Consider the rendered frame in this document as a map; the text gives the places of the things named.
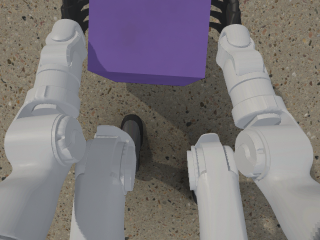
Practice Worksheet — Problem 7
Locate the left robot foot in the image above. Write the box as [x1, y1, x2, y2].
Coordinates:
[120, 114, 143, 173]

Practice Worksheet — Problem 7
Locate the robot right upper arm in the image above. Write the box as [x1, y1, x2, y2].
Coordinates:
[233, 124, 320, 240]

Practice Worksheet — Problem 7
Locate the robot left upper arm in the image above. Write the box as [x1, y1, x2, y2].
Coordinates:
[0, 113, 86, 240]

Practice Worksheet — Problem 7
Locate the carton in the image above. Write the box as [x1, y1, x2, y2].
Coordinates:
[87, 0, 211, 87]

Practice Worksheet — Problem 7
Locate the left robot hand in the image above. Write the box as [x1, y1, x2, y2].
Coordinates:
[60, 0, 89, 35]

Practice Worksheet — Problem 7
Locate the robot left forearm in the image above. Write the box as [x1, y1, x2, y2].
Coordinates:
[4, 19, 88, 159]

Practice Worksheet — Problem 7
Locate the right robot hand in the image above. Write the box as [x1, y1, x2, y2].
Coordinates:
[209, 0, 242, 34]

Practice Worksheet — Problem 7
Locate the left robot thigh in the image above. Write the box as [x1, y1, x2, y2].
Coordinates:
[69, 135, 137, 240]

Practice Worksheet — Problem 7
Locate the robot right forearm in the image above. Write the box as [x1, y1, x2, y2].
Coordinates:
[215, 24, 314, 159]

